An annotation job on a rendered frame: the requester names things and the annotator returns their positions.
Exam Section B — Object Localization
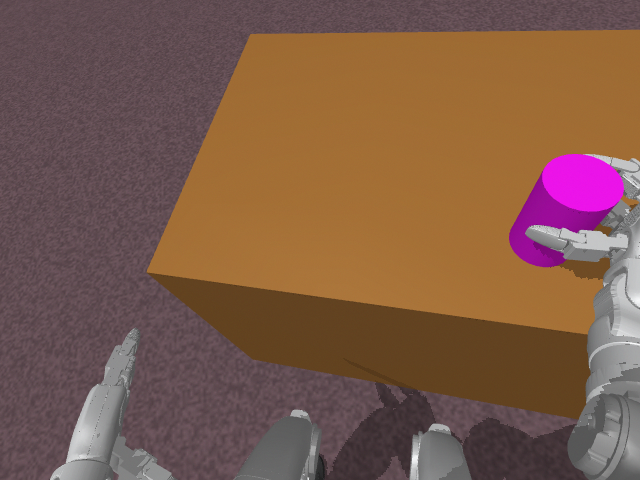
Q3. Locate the can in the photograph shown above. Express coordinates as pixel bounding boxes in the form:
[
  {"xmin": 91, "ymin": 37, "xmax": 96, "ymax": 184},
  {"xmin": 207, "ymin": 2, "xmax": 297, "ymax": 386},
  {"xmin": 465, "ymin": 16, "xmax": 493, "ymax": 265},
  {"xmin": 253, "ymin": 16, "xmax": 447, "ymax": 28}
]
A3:
[{"xmin": 509, "ymin": 154, "xmax": 624, "ymax": 267}]

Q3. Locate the left robot hand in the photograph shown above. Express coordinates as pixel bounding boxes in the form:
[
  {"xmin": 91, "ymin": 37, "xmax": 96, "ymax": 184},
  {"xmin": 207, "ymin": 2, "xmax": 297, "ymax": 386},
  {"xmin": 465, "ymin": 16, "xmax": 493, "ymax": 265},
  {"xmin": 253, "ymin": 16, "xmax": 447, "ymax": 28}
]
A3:
[{"xmin": 66, "ymin": 328, "xmax": 178, "ymax": 480}]

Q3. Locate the right robot arm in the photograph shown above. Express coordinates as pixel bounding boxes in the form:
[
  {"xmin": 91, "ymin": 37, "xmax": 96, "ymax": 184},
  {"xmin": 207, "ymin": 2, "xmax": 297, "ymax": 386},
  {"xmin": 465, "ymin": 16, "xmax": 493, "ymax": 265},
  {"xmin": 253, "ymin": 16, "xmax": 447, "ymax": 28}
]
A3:
[{"xmin": 567, "ymin": 258, "xmax": 640, "ymax": 480}]

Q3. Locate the right robot hand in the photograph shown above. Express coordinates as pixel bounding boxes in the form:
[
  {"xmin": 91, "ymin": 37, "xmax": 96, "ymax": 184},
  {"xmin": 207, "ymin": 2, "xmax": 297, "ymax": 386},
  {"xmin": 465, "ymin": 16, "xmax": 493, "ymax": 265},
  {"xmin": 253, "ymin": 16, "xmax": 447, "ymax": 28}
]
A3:
[{"xmin": 525, "ymin": 154, "xmax": 640, "ymax": 267}]

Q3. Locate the left robot arm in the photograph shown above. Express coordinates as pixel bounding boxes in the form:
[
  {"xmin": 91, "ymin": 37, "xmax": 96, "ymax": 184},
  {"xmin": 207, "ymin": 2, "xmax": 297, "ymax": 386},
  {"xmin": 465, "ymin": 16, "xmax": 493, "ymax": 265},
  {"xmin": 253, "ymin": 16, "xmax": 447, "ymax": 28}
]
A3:
[{"xmin": 50, "ymin": 459, "xmax": 113, "ymax": 480}]

